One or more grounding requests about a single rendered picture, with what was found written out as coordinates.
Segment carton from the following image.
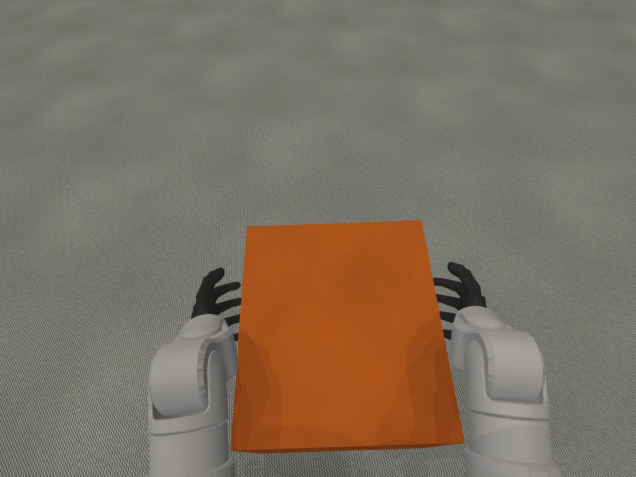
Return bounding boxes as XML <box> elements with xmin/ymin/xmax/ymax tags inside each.
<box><xmin>230</xmin><ymin>220</ymin><xmax>465</xmax><ymax>454</ymax></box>

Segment left robot forearm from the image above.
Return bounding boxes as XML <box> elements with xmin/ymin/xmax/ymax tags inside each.
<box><xmin>146</xmin><ymin>314</ymin><xmax>239</xmax><ymax>477</ymax></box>

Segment left robot hand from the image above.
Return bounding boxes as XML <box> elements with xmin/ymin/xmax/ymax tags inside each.
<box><xmin>191</xmin><ymin>268</ymin><xmax>241</xmax><ymax>341</ymax></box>

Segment right robot forearm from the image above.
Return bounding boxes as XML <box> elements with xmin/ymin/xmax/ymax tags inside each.
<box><xmin>449</xmin><ymin>306</ymin><xmax>562</xmax><ymax>477</ymax></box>

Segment right robot hand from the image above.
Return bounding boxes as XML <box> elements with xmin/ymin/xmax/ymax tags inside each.
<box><xmin>433</xmin><ymin>262</ymin><xmax>487</xmax><ymax>340</ymax></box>

